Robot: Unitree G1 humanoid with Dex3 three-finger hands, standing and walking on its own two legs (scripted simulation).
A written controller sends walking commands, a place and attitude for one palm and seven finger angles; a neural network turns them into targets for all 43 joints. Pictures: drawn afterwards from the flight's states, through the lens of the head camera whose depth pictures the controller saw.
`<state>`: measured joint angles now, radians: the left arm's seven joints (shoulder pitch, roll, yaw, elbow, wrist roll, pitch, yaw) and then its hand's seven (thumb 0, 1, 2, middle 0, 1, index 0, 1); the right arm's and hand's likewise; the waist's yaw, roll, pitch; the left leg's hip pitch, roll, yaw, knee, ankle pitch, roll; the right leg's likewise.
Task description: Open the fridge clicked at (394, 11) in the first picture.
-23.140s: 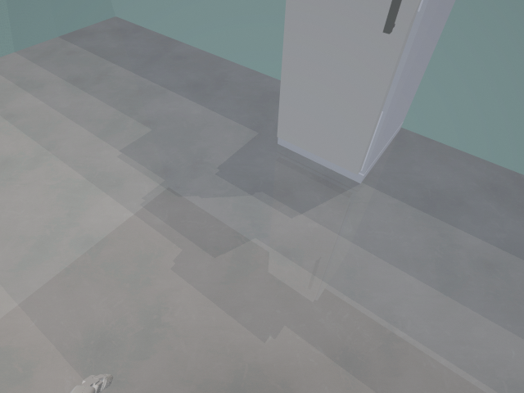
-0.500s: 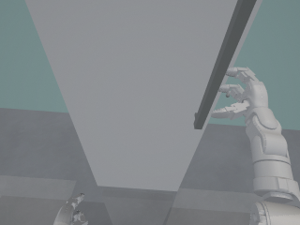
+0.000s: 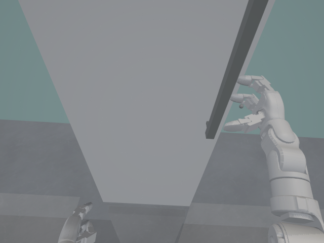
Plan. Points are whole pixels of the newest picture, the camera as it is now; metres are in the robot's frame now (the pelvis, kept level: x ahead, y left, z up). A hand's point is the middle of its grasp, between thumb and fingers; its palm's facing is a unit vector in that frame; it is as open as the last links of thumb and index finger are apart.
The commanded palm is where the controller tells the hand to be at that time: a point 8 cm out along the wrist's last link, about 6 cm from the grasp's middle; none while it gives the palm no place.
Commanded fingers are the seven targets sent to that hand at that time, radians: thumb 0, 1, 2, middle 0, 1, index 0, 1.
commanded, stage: slide the fingers in behind the handle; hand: right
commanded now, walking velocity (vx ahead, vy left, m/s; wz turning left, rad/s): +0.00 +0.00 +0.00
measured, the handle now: (230, 68) +0.45 -0.12 +0.24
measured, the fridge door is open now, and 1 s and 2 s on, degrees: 0 0 0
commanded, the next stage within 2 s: grip the handle and tug to test in 1.34 s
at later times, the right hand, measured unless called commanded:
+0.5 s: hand (228, 103) +0.39 -0.12 +0.18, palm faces +0.00 +1.00 +0.00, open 14.0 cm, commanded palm +0.36 -0.17 +0.18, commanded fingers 0.00 0.50 -0.30 0.30 1.20 0.30 1.20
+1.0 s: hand (221, 104) +0.38 -0.10 +0.19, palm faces +0.00 +1.00 +0.00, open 14.1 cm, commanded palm +0.36 -0.16 +0.18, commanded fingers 0.00 0.50 -0.30 0.30 1.20 0.30 1.20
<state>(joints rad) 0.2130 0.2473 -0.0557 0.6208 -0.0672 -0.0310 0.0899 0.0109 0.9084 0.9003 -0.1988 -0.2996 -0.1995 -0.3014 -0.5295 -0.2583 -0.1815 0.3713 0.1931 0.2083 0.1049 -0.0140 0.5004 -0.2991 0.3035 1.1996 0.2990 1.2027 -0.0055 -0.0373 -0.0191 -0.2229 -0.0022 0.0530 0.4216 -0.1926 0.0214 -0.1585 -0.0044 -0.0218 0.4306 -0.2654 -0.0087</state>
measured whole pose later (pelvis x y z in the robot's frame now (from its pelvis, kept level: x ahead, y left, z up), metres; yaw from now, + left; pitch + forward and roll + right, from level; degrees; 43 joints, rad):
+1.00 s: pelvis +0.00 +0.01 +0.00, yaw +0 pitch -2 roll +0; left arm 0.19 0.23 -0.06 0.63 -0.05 0.02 0.08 0.01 0.91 0.90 -0.20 -0.30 -0.20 -0.30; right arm -0.53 -0.15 -0.09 0.30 0.17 0.26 -0.02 -0.01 0.50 -0.30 0.30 1.20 0.28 1.20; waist -0.01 -0.04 -0.02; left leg -0.19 0.00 0.06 0.41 -0.19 0.03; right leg -0.12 -0.01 -0.02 0.41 -0.25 0.00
